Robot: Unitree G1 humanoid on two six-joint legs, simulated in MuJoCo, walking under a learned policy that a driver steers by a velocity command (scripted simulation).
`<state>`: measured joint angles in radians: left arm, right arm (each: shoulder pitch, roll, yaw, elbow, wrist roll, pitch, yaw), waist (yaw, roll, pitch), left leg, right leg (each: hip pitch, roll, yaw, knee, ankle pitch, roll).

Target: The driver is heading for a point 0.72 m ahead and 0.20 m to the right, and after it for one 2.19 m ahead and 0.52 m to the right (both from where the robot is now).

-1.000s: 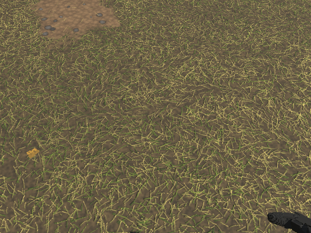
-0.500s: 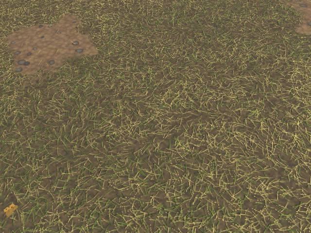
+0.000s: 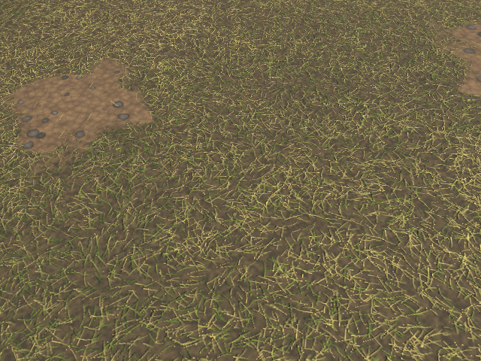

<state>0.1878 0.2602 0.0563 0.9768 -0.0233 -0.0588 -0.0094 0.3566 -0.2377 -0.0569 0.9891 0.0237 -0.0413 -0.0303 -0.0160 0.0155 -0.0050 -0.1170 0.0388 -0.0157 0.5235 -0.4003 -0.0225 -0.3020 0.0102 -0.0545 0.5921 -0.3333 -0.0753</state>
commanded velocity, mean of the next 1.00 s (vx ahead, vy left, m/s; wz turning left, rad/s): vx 0.45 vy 0.00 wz -0.21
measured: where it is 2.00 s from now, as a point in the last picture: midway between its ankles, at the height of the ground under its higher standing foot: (314, 224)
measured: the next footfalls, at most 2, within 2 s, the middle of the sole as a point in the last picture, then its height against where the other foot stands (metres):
left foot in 0.48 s outside the picture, level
right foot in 1.06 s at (293, 316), level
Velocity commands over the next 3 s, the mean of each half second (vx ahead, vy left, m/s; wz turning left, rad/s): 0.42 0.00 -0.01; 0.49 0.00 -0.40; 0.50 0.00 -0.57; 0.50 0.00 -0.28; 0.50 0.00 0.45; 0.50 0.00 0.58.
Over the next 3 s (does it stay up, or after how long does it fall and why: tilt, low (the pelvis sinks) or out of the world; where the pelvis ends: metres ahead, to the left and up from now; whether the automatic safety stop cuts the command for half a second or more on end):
stays up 1.49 -0.46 -0.01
